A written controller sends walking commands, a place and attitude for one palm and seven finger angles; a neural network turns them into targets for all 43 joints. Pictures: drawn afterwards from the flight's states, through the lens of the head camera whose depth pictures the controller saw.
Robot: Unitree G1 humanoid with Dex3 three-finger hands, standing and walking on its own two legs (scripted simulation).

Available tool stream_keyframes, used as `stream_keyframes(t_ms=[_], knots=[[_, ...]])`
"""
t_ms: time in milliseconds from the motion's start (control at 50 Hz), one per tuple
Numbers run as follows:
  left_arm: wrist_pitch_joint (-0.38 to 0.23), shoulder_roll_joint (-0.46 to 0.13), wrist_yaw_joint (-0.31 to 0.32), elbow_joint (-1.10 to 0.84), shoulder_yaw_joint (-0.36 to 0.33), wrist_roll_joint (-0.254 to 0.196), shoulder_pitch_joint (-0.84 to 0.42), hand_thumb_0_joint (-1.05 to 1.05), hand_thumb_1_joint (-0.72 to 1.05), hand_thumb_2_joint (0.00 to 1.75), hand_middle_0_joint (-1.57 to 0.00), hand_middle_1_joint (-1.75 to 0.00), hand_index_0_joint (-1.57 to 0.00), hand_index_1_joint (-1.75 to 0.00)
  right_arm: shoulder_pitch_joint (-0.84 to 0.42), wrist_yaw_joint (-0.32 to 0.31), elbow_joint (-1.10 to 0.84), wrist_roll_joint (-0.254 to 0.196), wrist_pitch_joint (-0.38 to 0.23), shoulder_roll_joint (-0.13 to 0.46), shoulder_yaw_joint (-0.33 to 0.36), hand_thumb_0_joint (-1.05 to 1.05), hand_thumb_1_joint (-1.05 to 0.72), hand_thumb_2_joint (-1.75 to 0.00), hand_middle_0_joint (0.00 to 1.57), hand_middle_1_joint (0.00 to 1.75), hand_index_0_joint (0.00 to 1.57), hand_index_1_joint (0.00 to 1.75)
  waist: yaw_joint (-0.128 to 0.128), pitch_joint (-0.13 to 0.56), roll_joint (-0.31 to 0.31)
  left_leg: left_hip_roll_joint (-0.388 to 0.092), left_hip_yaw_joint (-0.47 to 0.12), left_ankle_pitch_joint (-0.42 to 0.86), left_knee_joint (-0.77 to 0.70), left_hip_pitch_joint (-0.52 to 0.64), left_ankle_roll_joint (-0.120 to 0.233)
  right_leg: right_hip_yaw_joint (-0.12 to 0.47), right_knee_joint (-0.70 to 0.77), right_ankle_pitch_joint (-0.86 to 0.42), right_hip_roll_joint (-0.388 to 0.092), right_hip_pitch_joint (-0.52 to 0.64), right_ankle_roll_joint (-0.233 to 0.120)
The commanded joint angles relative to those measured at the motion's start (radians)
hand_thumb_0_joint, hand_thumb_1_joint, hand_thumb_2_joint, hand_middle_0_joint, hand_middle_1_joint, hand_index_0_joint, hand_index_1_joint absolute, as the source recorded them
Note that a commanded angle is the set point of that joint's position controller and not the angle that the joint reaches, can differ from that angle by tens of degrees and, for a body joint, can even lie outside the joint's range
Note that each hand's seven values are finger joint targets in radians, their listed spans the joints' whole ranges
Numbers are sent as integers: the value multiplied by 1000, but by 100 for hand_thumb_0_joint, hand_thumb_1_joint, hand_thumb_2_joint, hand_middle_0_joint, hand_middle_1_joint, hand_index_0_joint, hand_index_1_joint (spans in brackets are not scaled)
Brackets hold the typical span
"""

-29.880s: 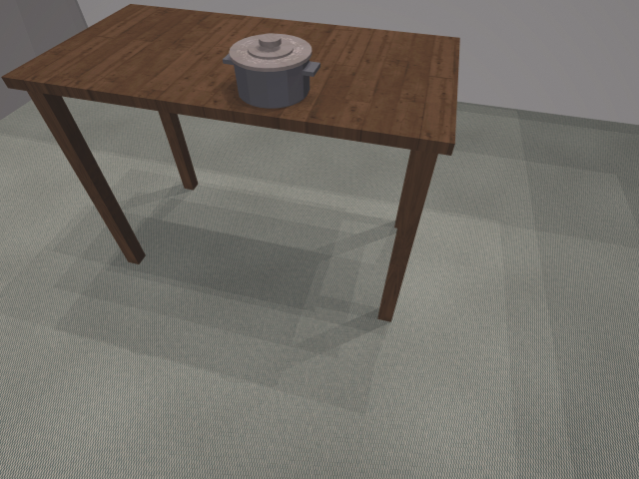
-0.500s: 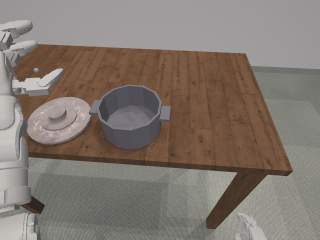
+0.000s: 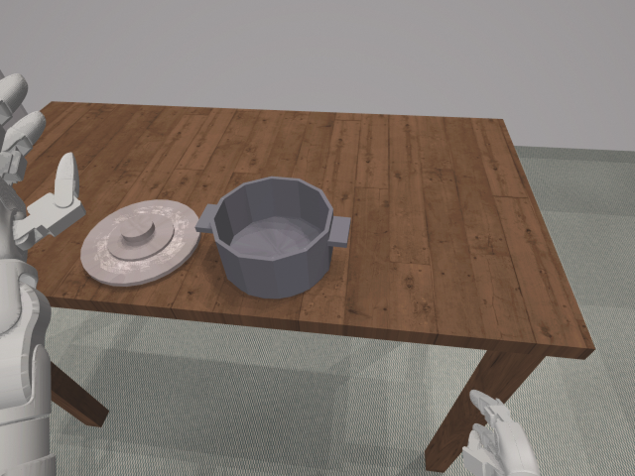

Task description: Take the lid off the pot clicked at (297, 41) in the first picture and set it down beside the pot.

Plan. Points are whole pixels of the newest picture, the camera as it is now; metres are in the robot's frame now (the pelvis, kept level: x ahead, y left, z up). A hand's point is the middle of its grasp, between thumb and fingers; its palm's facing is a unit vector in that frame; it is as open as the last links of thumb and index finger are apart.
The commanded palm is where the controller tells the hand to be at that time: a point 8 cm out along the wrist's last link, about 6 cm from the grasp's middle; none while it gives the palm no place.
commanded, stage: draw the hand back to the body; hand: left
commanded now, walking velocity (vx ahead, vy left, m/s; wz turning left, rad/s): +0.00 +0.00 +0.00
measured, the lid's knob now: (137, 228) +0.44 +0.34 +0.05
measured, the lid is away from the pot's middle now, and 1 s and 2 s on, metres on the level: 0.23 0.23 0.23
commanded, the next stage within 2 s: step back with the hand held close in 0.94 s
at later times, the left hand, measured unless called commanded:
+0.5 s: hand (31, 262) +0.22 +0.26 +0.24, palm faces +0.47 -0.84 -0.26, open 7.4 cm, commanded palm +0.16 +0.30 +0.24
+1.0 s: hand (12, 312) +0.17 +0.25 +0.23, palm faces +0.49 -0.81 -0.33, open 7.4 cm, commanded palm +0.12 +0.29 +0.23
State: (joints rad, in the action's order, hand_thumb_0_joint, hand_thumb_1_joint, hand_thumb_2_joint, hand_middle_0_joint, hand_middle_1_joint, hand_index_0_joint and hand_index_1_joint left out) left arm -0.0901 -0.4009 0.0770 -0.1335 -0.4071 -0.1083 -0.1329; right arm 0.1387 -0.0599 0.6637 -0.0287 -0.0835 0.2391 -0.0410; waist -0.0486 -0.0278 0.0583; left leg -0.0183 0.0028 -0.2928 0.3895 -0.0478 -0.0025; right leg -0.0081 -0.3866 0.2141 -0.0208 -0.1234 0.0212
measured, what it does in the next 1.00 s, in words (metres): stands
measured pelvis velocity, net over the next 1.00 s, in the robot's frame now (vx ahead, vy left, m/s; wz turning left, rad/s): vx -0.01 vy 0.01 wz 0.00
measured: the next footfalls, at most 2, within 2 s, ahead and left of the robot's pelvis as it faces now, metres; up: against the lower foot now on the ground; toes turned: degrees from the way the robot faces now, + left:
right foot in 1.94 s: -0.16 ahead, -0.09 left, +0.00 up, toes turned +1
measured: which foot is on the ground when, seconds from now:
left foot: down 0.00-1.00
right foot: down 0.00-1.00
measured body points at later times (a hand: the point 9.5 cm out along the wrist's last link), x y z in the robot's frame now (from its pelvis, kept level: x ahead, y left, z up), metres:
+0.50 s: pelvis -0.01 +0.01 +0.00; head -0.03 +0.00 +0.45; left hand +0.19 +0.30 +0.25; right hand +0.18 -0.21 -0.08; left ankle -0.05 +0.12 -0.74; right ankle +0.00 -0.14 -0.74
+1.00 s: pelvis -0.01 +0.01 +0.00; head -0.04 +0.00 +0.45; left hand +0.14 +0.29 +0.25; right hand +0.19 -0.19 -0.08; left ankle -0.05 +0.12 -0.74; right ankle +0.00 -0.14 -0.74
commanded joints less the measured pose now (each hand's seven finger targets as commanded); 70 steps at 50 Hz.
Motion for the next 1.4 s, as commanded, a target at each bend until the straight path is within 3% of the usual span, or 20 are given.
stream_keyframes(t_ms=[0, 60, 160, 220, 240, 300, 420, 540, 660, 800, 880, 1020, 1040, 1060, 1080, 1160, 1200, 1260, 1300, 1380], knots=[[-59, -242, 16, -243, -88, -7, -251, 0, 83, 89, -21, -34, -21, -34, -112, -10, -146, 1, -49, 100, 41, 0, -90, -90, 20, 30, 20, 30, 15, 177, -1, 11, 41, 325, -32, -2, 33, -42, 17, -292, 20, 88, -48], [-53, -208, 15, -252, -67, -8, -214, 0, 90, 90, -20, -30, -20, -30, -125, -13, -150, 5, -49, 93, 35, 0, -90, -90, 20, 30, 20, 30, 5, 158, 6, 13, 38, 290, -43, -9, 33, -42, 27, -251, 24, 80, -48], [-68, -220, 20, -356, -105, -7, -122, 0, 90, 90, -20, -30, -20, -30, -135, -12, -156, 17, -63, 85, 35, 0, -90, -90, 20, 30, 20, 30, -11, 210, 25, 13, 32, 327, -38, 4, 31, -38, 17, -283, 21, 122, -52], [-66, -187, 18, -359, -76, -4, -87, 0, 90, 90, -20, -30, -20, -30, -139, -9, -150, 19, -66, 85, 34, 0, -90, -90, 20, 30, 20, 30, -2, 156, 25, 10, 29, 300, -45, -18, 28, -40, 23, -254, 22, 91, -52], [-59, -179, 18, -330, -75, -8, -57, 0, 90, 90, -20, -30, -20, -30, -134, -10, -148, 18, -63, 84, 33, 0, -90, -90, 20, 30, 20, 30, -3, 124, -14, 9, 26, 273, -51, -33, 28, -45, 30, -227, 23, 82, -50], [-64, -188, 17, -390, -82, -6, -44, 0, 90, 90, -20, -30, -20, -30, -142, -10, -152, 14, -64, 84, 36, 0, -90, -90, 20, 30, 20, 30, 4, 107, 22, 8, 24, 236, -53, -34, 27, -40, 35, -185, 21, 71, -52], [-87, -187, 19, -510, -101, 0, 96, 0, 90, 90, -20, -30, -20, -30, -143, -3, -156, 29, -84, 79, 40, 0, -90, -90, 20, 30, 20, 30, -16, 163, 27, 9, 21, 273, -45, -30, 26, -39, 26, -216, 19, 108, -54], [-77, -136, 16, -511, -63, 4, 180, 0, 90, 90, -20, -30, -20, -30, -138, -2, -156, 23, -86, 74, 38, 0, -90, -90, 20, 30, 20, 30, -7, 65, 25, 3, 18, 213, -55, -56, 22, -42, 44, -146, 22, 56, -53], [-86, -152, 21, -625, -93, 8, 332, 0, 90, 90, -20, -30, -20, -30, -139, 1, -173, 30, -100, 69, 42, 0, -90, -90, 20, 30, 20, 30, -25, 114, -3, 3, 18, 250, -40, -50, 21, -38, 34, -186, 24, 95, -54], [-90, -147, 28, -710, -76, 21, 337, 0, 90, 90, -20, -30, -20, -30, -130, -1, -175, 28, -111, 65, 39, 0, -90, -90, 20, 30, 20, 30, -7, 79, 56, 5, 19, 221, -28, -42, 16, -32, 40, -159, 25, 61, -55], [-74, -125, 34, -634, -71, 24, 367, 0, 90, 90, -20, -30, -20, -30, -120, -8, -168, 32, -103, 61, 36, 0, -90, -90, 20, 30, 20, 30, -16, 36, 9, 3, 18, 211, -39, -62, 17, -38, 48, -135, 27, 45, -54], [-88, -148, 34, -685, -90, 29, 383, 0, 90, 90, -20, -30, -20, -30, -128, -6, -177, 38, -110, 58, 38, 0, -90, -90, 20, 30, 20, 30, -27, 112, 21, 8, 20, 257, -20, -42, 21, -33, 37, -189, 22, 81, -53], [-144, -305, 42, -773, -241, 26, 204, 0, 90, 90, -20, -30, -20, -30, -110, 1, -221, 21, -80, 100, 34, 0, -90, -90, 20, 30, 20, 30, 20, 4, -17, -7, -5, 172, -7, -131, 43, 68, 80, -255, -30, -3, -45], [-154, -241, 39, -642, -208, 28, 324, 0, 90, 90, -20, -30, -20, -30, -102, -1, -199, 26, -65, 81, 38, 0, -90, -90, 20, 30, 20, 30, 17, 19, -123, -6, -22, 176, 11, -133, 49, 72, 79, -279, -47, 6, -43], [-149, -201, 33, -623, -168, 35, 388, 0, 90, 90, -20, -30, -20, -30, -109, 3, -200, 27, -53, 77, 44, 0, -90, -90, 20, 30, 20, 30, 21, 20, -156, -6, -16, 214, 35, -121, 53, 92, 81, -350, -57, -4, -42], [-154, -147, 12, -623, -120, 40, 513, 0, 90, 90, -20, -30, -20, -30, -90, 16, -224, 22, -10, 94, 65, 0, -90, -90, 20, 30, 20, 30, 34, 127, -42, -33, -2, 399, 65, -103, 49, 58, 17, -504, -80, 38, -30], [-163, -168, 11, -679, -140, 38, 559, 0, 90, 90, -20, -30, -20, -30, -91, 21, -237, 19, 8, 95, 69, 0, -90, -90, 20, 30, 20, 30, 36, 189, -10, -47, -10, 477, 74, -89, 49, 44, -12, -525, -78, 56, -27], [-174, -211, 16, -761, -187, 35, 636, 0, 90, 90, -20, -30, -20, -30, -77, 20, -268, 14, 32, 95, 84, 0, -90, -90, 20, 30, 20, 30, 33, 253, -52, -62, -26, 507, 80, -116, 49, 26, -52, -514, -73, 68, -19], [-180, -249, 26, -824, -224, 26, 661, 0, 90, 90, -20, -30, -20, -30, -82, 16, -286, 7, 35, 96, 82, 0, -90, -90, 20, 30, 20, 30, 32, 273, -11, -72, -45, 481, 73, -145, 52, 30, -81, -467, -64, 64, -15], [-188, -235, 38, -882, -222, 21, 688, 0, 90, 90, -20, -30, -20, -30, -64, 9, -299, 5, 21, 102, 87, 0, -90, -90, 20, 30, 20, 30, 31, 222, 100, -111, -79, 423, 17, -270, 65, 0, -176, -314, -24, 51, 0]])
